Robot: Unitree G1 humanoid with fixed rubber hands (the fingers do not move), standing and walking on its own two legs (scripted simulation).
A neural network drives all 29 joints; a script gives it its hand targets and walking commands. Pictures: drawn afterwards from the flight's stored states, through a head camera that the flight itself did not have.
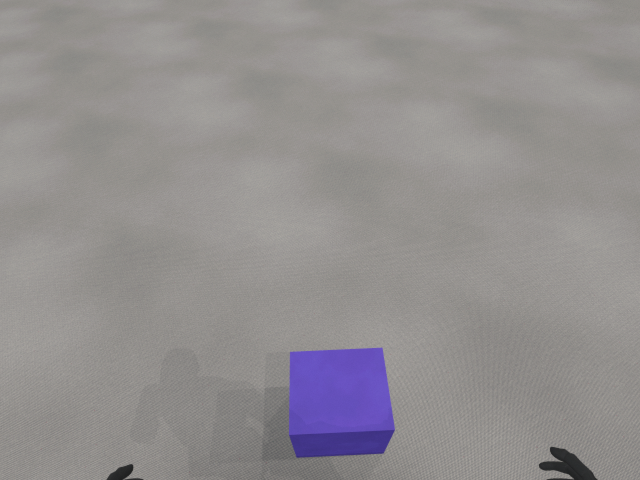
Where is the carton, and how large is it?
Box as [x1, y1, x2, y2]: [289, 348, 394, 457]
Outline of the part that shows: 382,348 290,352 289,435 297,457 383,452 394,430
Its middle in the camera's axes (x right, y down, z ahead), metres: +0.05 +0.47 +1.07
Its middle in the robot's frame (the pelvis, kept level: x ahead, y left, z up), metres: +0.40 -0.02 -0.65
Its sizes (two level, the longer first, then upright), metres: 0.251 0.205 0.263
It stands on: the floor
